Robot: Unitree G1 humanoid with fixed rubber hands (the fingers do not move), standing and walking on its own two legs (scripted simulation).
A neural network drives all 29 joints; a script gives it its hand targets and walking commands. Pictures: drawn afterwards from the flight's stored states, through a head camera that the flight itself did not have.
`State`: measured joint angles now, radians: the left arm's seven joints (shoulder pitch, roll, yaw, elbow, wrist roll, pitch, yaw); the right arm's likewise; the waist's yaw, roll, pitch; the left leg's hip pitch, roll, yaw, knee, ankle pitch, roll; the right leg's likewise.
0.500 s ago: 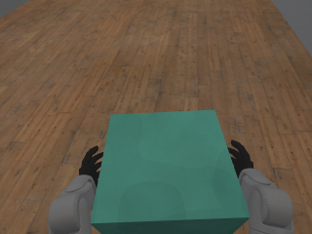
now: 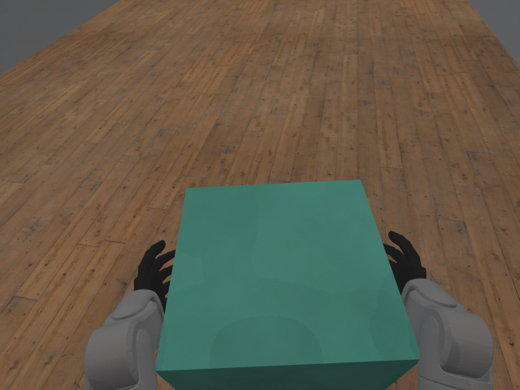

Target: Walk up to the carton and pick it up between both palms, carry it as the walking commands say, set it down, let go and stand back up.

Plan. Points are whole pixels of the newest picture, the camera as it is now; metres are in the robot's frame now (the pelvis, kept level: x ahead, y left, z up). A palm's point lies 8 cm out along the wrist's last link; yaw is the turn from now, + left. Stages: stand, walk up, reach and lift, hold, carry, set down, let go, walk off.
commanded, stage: carry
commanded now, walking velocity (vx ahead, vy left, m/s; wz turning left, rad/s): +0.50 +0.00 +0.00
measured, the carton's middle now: (278, 304) +0.27 +0.01 +0.00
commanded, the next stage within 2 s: none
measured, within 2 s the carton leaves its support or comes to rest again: neither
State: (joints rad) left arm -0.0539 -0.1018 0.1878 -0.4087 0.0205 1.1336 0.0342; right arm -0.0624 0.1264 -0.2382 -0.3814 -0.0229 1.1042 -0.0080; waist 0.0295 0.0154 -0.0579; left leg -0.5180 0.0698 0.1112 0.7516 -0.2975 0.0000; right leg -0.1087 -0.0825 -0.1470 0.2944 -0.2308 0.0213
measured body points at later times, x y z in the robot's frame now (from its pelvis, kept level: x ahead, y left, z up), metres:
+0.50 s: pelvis +0.34 +0.04 -0.02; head +0.32 +0.03 +0.43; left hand +0.60 +0.20 +0.07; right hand +0.58 -0.15 +0.06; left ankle +0.21 +0.12 -0.75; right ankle +0.43 -0.07 -0.75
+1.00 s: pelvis +0.66 +0.08 -0.02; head +0.66 +0.08 +0.43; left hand +0.93 +0.25 +0.04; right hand +0.91 -0.10 +0.03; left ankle +0.70 +0.17 -0.75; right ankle +0.52 -0.02 -0.69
